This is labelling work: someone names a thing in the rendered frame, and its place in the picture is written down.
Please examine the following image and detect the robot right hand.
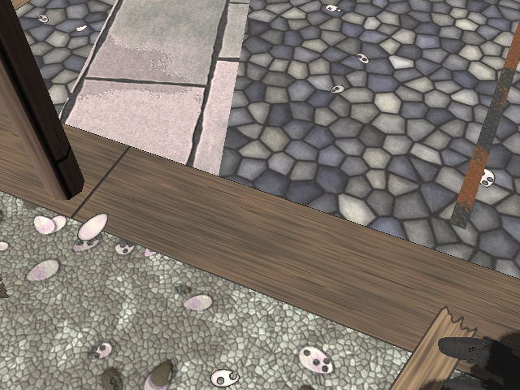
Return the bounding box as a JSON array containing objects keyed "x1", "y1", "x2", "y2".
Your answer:
[{"x1": 438, "y1": 336, "x2": 520, "y2": 390}]

